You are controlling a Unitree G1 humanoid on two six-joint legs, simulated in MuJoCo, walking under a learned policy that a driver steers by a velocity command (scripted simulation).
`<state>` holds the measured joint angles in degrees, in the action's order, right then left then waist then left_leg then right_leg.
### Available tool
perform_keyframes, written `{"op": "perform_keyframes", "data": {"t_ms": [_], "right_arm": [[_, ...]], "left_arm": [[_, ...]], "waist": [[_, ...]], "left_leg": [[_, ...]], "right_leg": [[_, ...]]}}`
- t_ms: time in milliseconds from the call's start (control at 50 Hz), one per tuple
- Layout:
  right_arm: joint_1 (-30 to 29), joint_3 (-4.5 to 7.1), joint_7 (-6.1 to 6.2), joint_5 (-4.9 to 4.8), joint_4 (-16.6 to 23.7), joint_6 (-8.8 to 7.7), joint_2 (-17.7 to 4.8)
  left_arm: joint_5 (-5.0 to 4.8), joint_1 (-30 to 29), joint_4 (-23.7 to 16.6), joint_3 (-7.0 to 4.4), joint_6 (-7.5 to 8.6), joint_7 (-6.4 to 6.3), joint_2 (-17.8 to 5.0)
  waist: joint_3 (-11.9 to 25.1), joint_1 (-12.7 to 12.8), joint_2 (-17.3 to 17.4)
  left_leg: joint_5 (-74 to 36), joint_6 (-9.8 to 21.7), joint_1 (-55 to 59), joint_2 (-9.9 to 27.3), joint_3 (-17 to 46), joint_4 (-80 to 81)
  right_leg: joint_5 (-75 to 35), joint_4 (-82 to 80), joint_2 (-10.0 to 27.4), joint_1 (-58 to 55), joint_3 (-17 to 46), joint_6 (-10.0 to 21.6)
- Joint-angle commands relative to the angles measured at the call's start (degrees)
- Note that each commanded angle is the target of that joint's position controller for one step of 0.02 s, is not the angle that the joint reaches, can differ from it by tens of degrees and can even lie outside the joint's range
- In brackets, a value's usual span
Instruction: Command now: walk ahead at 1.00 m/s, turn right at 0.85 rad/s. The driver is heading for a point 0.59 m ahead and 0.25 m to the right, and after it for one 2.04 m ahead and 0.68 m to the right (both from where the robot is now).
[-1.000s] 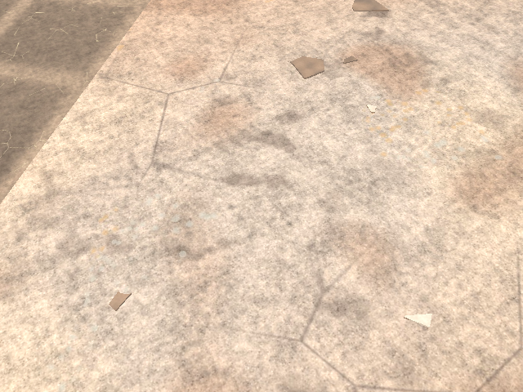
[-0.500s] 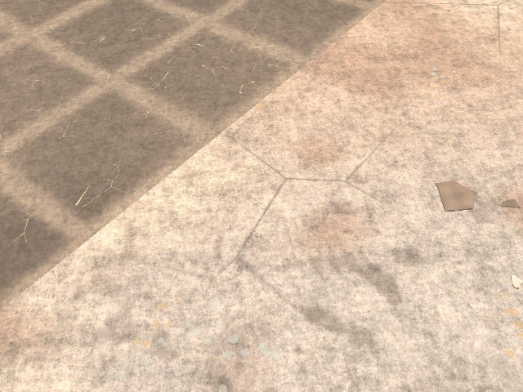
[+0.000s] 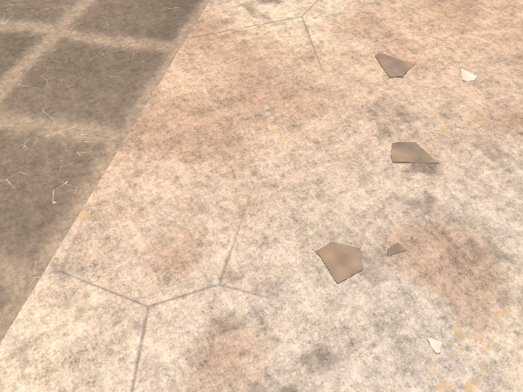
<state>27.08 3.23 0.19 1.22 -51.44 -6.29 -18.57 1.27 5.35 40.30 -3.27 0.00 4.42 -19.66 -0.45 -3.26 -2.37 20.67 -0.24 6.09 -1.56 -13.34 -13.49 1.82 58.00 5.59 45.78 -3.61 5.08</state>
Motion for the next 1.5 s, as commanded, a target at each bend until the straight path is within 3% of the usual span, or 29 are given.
{"op": "perform_keyframes", "data": {"t_ms": [20, 80, 120, 140, 160, 180, 240, 320, 400, 480, 540, 560, 580, 600, 620, 680, 740, 960, 980, 1000, 1020, 1100, 1240, 1320, 1360, 1380, 1400, 1420, 1500], "right_arm": [[-8.08, -0.06, 0.39, -0.03, 4.76, -1.75, -4.01], [-5.57, 1.08, 1.59, 0.21, 4.81, -0.06, -9.28], [-9.72, 2.00, 1.99, 0.98, 6.70, 2.20, -12.08], [-10.05, 1.94, 1.25, 1.44, 6.71, 2.67, -10.93], [-10.68, -0.49, 0.18, 2.21, 8.95, 1.97, -1.39], [-7.85, -0.69, 0.05, 0.49, 15.95, 0.68, -3.39], [-15.54, -1.45, 0.36, 1.76, 15.73, -1.09, -5.29], [-17.27, -2.32, -0.11, 3.21, 17.01, 3.13, -3.02], [-29.05, -3.81, -1.39, 1.03, 21.67, 2.99, 0.18], [-30.39, -3.04, -1.07, 0.16, 22.44, 2.58, -2.48], [-12.73, -0.57, 1.07, 0.79, 17.94, 1.35, -7.93], [-1.78, 0.63, 2.07, 2.04, 16.19, 0.71, -11.42], [-0.86, 1.41, 1.91, 4.29, 16.40, 0.85, -15.32], [-3.44, 2.22, 1.32, 2.29, 16.76, 1.90, -14.02], [-10.39, 0.61, 1.86, -0.74, 19.76, 1.53, -5.55], [-17.98, 0.14, 1.75, -0.30, 17.84, 1.54, -2.08], [-22.48, 1.29, 1.41, -1.37, 15.29, 1.20, -3.47], [-19.38, 2.48, -0.14, -4.27, 9.62, 2.11, -9.11], [-17.26, 0.61, -0.45, -1.52, 10.02, 1.89, -5.32], [-8.46, -1.66, -1.58, -1.51, 8.32, 2.73, -1.14], [-12.74, 0.32, -1.86, -3.31, 7.28, 4.07, -8.15], [-14.89, 1.77, 0.74, -3.28, 7.89, 7.57, -8.57], [-15.79, 1.39, 0.79, -2.23, 10.38, 9.77, -2.90], [-13.13, 2.45, -0.98, -2.04, 10.90, 10.03, -4.34], [-8.42, 3.93, -0.55, -1.00, 9.32, 9.94, -6.88], [-8.04, 5.69, 0.60, -0.78, 11.08, 9.18, -14.92], [-8.57, 5.55, -0.06, 1.43, 12.73, 7.41, -16.86], [-10.98, 5.58, -0.57, 1.70, 13.11, 5.90, -15.89], [-17.85, 3.93, 1.79, -2.36, 15.49, 6.36, -8.75]], "left_arm": [[-0.02, -4.85, -5.06, 1.93, 0.44, 1.54, 1.76], [-0.28, 1.01, -3.09, 1.14, 0.57, 0.84, -1.44], [-0.21, 20.77, 2.34, -1.28, 0.72, -0.54, -6.17], [-0.36, 27.94, 5.27, -3.04, 0.59, -2.11, -8.84], [-1.32, 22.52, 5.10, -4.12, -0.11, -3.29, -13.31], [0.19, 19.75, 2.02, -5.30, -0.83, -3.17, -18.68], [-0.34, 16.06, 2.56, -3.88, 0.48, -4.36, -10.25], [-1.08, 13.57, 2.08, -2.46, 3.58, -4.26, -7.44], [-1.20, 14.98, 2.07, -3.32, 4.31, -3.60, -8.26], [-1.69, 17.26, 2.75, -4.05, 4.13, -3.76, -9.44], [-1.50, 14.58, 2.40, -4.87, 3.74, -4.08, -12.62], [-2.01, 13.29, 0.91, -3.47, 4.19, -4.07, -7.17], [-4.37, 20.86, -1.51, -1.31, 3.68, -5.10, 1.71], [-1.90, 21.60, -1.53, -1.83, 2.53, -5.85, -5.18], [-4.31, 16.55, -3.68, -1.43, 1.77, -5.75, -4.48], [-3.94, 9.77, -5.79, -3.14, -0.86, -5.23, -6.96], [-3.56, 9.07, -8.75, -1.52, -2.04, -4.48, -1.48], [-0.47, 6.61, -8.49, -3.09, -0.26, -2.83, -5.50], [1.12, 9.73, -8.46, -3.25, 0.00, -4.23, -9.43], [3.26, 6.24, -9.29, -0.72, 0.49, -4.71, -5.68], [1.81, 6.87, -9.33, -0.46, 0.21, -4.25, -2.88], [-0.06, -2.46, -6.49, -1.91, 0.00, -5.12, -6.54], [0.46, -6.07, -4.31, -2.35, -0.13, -7.76, -3.18], [-1.72, -6.68, -2.63, -3.18, -0.77, -7.73, -4.20], [-3.09, -4.01, -0.46, -3.00, -1.39, -7.26, -1.18], [-0.78, -3.23, -1.99, -2.63, -1.97, -7.18, 0.80], [0.04, -11.00, -5.34, -2.71, -1.66, -7.49, -0.29], [-0.96, -11.35, -5.11, -3.16, -1.43, -7.73, -1.67], [-0.43, -7.80, -2.25, -4.24, -0.26, -8.27, -2.93]], "waist": [[-7.81, 4.57, 3.61], [-1.64, 8.61, 6.98], [8.16, 18.53, 8.15], [10.33, 20.11, 3.55], [4.36, 13.05, -11.12], [16.64, 9.16, -14.14], [0.40, 5.06, 8.20], [-4.10, 0.73, 7.95], [-4.92, 5.16, 3.38], [-1.60, 6.96, 0.41], [7.56, -2.27, 1.12], [14.15, -6.21, 3.14], [23.24, -0.67, 19.95], [27.63, -0.06, 17.54], [18.44, -0.40, 19.24], [3.63, 2.67, 6.34], [-1.59, 5.30, 11.11], [6.08, 8.48, 1.12], [12.63, 8.98, -6.74], [26.84, 4.42, -12.41], [26.95, 7.75, -3.93], [8.10, 2.69, -2.85], [7.23, 2.00, -4.46], [7.93, -0.34, -5.00], [3.59, -1.54, 4.33], [-1.59, 0.83, 24.22], [1.82, -1.42, 21.89], [1.70, -0.38, 15.58], [4.76, 3.85, 9.55]], "left_leg": [[-40.78, 2.68, -11.86, 12.40, -2.06, 8.60], [-78.34, 1.01, -2.73, 14.12, -3.09, -6.05], [-81.55, 2.43, -7.58, 16.28, -0.82, -32.69], [-54.68, 2.00, -17.66, 11.90, -0.64, -53.58], [4.47, 0.40, -36.85, 1.36, 1.24, -76.35], [8.26, -0.96, -54.37, -2.11, 14.05, -86.11], [-0.62, -0.84, -52.49, 6.22, 18.75, -69.18], [1.04, -4.24, -41.29, 9.37, 16.60, -52.11], [-21.81, -3.98, -33.23, 6.52, 13.45, -29.51], [-25.42, -1.99, -26.88, 3.32, 14.69, -18.39], [-20.71, -0.35, -7.41, 0.83, 14.90, -12.82], [-16.36, 1.31, 6.63, 10.38, 21.59, -14.60], [-36.37, 7.21, 22.61, 32.87, 46.48, -14.94], [-37.09, 10.26, 19.43, 31.94, 53.64, -14.58], [-32.70, 9.64, 15.17, 25.99, 43.10, -11.38], [-36.76, 7.21, -6.29, 17.79, 22.92, -7.04], [-39.49, 9.74, -16.01, 18.58, 14.46, -1.84], [-47.05, 5.77, -14.02, 13.74, 3.77, -22.04], [-21.61, 1.90, -23.57, 9.40, 3.28, -35.86], [21.70, -1.87, -31.22, 4.76, 14.00, -49.98], [22.70, -2.83, -30.62, 5.94, 19.46, -52.83], [12.49, -5.63, -33.62, 6.88, 14.33, -52.87], [0.32, -4.57, -28.40, 8.89, 10.87, -40.70], [-2.91, -0.54, -22.50, 7.47, 7.68, -28.59], [-12.97, 4.61, -16.77, 5.93, 12.71, -15.28], [-33.05, 12.16, -13.47, 19.57, 36.73, -8.06], [-30.32, 20.59, -15.95, 22.88, 48.55, -3.22], [-21.92, 18.90, -15.26, 21.36, 44.58, -1.98], [-23.30, 10.90, -14.87, 13.96, 34.63, -6.20]], "right_leg": [[-6.95, -12.10, -1.71, -10.47, -4.29, 2.56], [-1.20, -15.25, -9.00, -21.06, -8.88, 5.34], [6.50, -16.04, -11.54, -42.21, -5.21, 8.61], [10.66, -19.62, -11.05, -54.51, -0.31, 10.29], [4.80, -20.60, -1.87, -57.01, 16.04, 12.42], [15.05, -33.90, 7.39, -71.87, 46.07, 24.13], [15.44, -44.81, 5.35, -48.77, 42.45, 17.63], [5.00, -47.29, -2.52, -27.56, 28.84, 16.06], [-3.13, -48.32, -7.49, -23.55, 24.17, 11.29], [-14.86, -43.17, -4.98, -34.08, 26.98, 7.53], [-32.81, -15.90, -8.92, -37.06, 25.54, 1.40], [-17.22, 0.17, -11.34, -28.88, 22.70, -0.10], [36.28, 18.78, -18.41, -11.13, 13.67, -2.13], [31.24, 24.57, -12.99, -8.18, 11.12, -1.66], [27.42, 24.70, -7.56, -3.88, 12.93, -4.54], [20.83, 20.53, -1.75, -7.31, 8.25, -6.79], [19.72, 7.75, 1.26, -9.42, 6.22, -8.66], [-10.43, -32.95, -7.37, -39.61, 1.77, 1.53], [-48.46, -29.09, 5.02, -54.20, 13.23, 5.98], [-58.68, -27.07, 22.69, -64.60, 30.05, 19.55], [-47.17, -28.84, 18.34, -58.66, 25.26, 17.58], [-18.09, -38.12, 11.91, -37.01, 12.24, 10.74], [-1.56, -41.13, 12.78, -31.32, 0.74, 8.38], [0.46, -35.88, 14.46, -33.50, -1.96, 4.41], [13.74, -21.42, 8.13, -26.47, -7.12, -2.58], [34.76, -1.64, -0.79, -9.23, -9.63, -9.04], [38.57, 8.97, -7.32, -3.20, 3.27, -9.24], [33.83, 11.22, -6.46, -1.32, 6.99, -7.73], [17.92, 7.72, -5.79, -5.26, 9.37, -7.39]]}}
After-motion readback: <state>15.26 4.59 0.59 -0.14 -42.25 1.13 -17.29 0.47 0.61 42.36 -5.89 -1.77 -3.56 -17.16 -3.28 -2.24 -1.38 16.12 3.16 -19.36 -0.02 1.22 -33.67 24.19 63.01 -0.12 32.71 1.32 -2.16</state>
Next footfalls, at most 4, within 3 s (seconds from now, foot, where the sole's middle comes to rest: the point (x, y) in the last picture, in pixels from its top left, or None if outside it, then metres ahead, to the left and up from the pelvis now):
0.14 right None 0.33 -0.06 -0.77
0.56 left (267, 289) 0.78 -0.03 -0.77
0.96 right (378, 286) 0.77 -0.35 -0.77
1.36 left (293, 252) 0.90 -0.12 -0.77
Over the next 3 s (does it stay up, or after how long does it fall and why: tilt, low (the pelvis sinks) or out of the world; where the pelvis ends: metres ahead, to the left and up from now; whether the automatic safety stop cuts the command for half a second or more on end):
stays up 0.97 -0.26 0.01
